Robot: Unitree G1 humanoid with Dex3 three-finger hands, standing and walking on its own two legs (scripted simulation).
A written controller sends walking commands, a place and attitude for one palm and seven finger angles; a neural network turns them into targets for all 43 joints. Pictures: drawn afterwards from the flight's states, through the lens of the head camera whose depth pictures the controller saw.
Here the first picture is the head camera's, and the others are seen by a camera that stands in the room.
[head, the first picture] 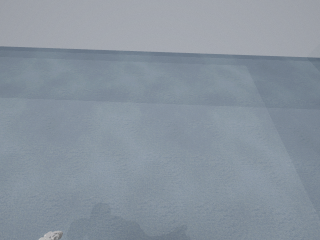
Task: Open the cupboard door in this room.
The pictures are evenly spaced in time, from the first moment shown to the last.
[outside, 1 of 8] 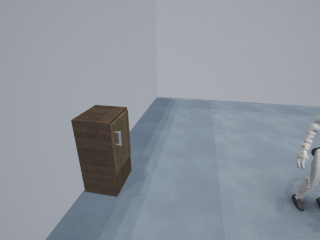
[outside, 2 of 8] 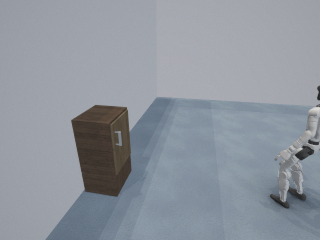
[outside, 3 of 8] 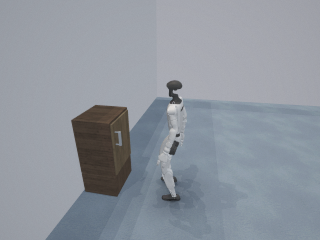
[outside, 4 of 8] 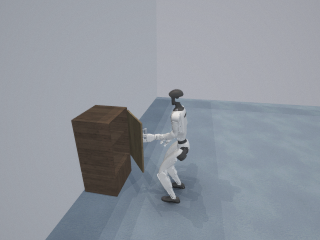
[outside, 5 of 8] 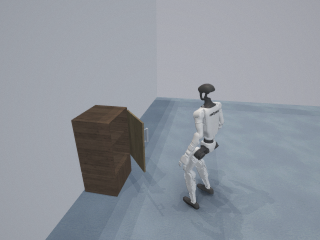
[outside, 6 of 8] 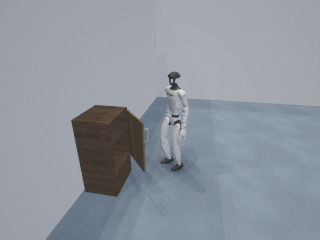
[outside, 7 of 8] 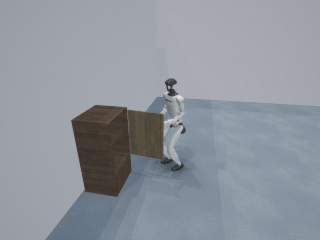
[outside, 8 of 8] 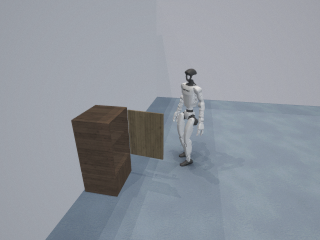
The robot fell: no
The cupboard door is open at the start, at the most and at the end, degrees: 0 85 84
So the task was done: yes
